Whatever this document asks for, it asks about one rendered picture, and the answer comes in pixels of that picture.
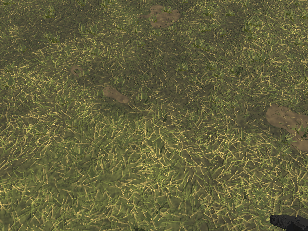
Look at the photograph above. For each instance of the robot right hand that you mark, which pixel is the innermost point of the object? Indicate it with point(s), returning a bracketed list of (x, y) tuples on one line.
[(290, 223)]

